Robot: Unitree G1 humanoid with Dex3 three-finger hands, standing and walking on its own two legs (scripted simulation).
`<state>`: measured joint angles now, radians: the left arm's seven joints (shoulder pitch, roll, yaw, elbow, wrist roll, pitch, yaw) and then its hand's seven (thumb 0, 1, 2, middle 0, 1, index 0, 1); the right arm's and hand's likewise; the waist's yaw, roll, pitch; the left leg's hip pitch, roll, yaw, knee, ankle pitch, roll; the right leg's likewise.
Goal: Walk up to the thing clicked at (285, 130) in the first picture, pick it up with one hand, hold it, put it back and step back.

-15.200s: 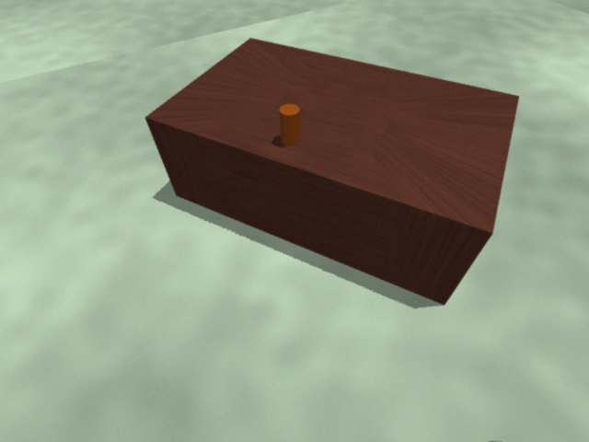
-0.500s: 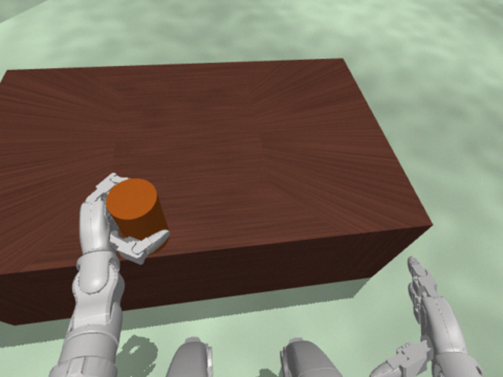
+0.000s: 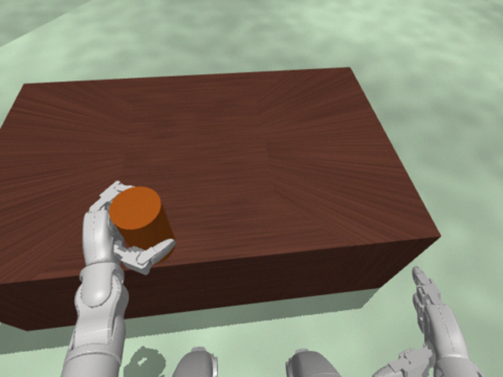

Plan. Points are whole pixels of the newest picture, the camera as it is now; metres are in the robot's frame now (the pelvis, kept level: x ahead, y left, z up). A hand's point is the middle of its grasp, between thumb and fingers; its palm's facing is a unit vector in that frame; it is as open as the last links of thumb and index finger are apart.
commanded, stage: hold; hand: left
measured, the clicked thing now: (146, 228) +0.33 +0.16 +0.04
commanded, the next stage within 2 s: none
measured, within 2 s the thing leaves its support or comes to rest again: neither
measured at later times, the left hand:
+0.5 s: hand (136, 223) +0.33 +0.17 +0.06, palm faces +0.17 -0.98 -0.03, open 10.3 cm
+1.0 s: hand (129, 227) +0.32 +0.18 +0.07, palm faces +0.20 -0.98 -0.03, open 10.3 cm
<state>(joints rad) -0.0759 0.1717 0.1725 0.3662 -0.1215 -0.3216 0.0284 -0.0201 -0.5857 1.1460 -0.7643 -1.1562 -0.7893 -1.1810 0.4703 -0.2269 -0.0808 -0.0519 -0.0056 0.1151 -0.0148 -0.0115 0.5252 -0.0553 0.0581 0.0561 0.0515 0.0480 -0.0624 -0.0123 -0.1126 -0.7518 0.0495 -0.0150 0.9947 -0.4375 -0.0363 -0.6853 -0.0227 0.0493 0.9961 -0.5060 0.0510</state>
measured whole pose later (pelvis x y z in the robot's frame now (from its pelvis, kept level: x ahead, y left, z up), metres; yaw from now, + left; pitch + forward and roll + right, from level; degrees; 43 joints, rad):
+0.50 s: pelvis +0.01 +0.00 +0.01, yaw +0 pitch +10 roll +0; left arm 0.00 0.17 0.16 0.23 -0.14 -0.24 0.03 -0.02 -0.56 1.12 -0.77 -1.14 -0.79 -1.17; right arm 0.46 -0.23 -0.09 0.02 0.00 0.10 -0.03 -0.01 0.52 -0.06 0.06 0.06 0.05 0.05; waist -0.04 0.00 -0.12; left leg -0.69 0.05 -0.01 0.96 -0.44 -0.04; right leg -0.63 -0.03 0.05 0.96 -0.51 0.05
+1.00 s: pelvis +0.00 +0.00 +0.01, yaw +0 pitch +9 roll +0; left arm 0.00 0.17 0.16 0.22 -0.13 -0.23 0.04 -0.02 -0.56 1.12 -0.76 -1.15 -0.78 -1.18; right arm 0.43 -0.22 -0.10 0.08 0.00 0.09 -0.05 -0.01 0.52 -0.06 0.06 0.06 0.05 0.05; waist -0.04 0.00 -0.10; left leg -0.68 0.04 -0.01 0.95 -0.42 -0.03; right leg -0.61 -0.03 0.05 0.95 -0.49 0.05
